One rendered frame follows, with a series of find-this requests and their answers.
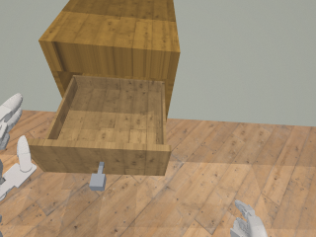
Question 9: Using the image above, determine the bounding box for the left robot hand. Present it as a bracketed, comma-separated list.
[0, 93, 37, 201]

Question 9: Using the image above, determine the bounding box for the handle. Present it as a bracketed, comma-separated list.
[89, 161, 107, 192]

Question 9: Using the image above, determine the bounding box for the cabinet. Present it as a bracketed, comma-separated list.
[39, 0, 181, 122]

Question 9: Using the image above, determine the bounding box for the drawer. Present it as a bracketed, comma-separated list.
[27, 75, 172, 177]

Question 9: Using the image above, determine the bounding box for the right robot hand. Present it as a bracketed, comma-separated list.
[230, 199, 268, 237]

